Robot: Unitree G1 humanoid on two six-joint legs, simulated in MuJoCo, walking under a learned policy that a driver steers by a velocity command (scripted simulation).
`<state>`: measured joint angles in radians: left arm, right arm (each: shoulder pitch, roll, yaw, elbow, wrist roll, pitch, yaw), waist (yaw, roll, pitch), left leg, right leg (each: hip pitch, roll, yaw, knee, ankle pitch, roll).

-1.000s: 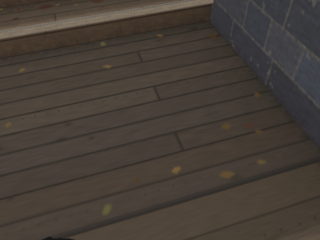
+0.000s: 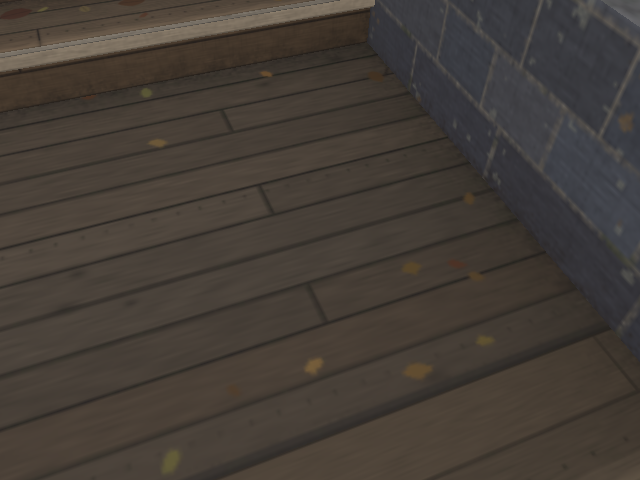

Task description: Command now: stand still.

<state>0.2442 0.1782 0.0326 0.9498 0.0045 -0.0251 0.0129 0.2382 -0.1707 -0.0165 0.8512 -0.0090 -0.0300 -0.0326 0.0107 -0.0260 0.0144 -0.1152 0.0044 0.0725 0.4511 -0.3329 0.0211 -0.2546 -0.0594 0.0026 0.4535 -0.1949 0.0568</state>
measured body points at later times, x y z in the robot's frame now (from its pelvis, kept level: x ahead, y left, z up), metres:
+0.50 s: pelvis -0.01 -0.01 +0.00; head -0.01 -0.01 +0.45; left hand -0.02 +0.20 -0.16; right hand -0.03 -0.24 -0.15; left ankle -0.06 +0.10 -0.74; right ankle +0.03 -0.16 -0.74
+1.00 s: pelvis +0.00 -0.02 +0.00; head +0.00 -0.02 +0.45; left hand -0.03 +0.19 -0.16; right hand -0.04 -0.24 -0.15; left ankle -0.06 +0.10 -0.74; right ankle +0.03 -0.15 -0.74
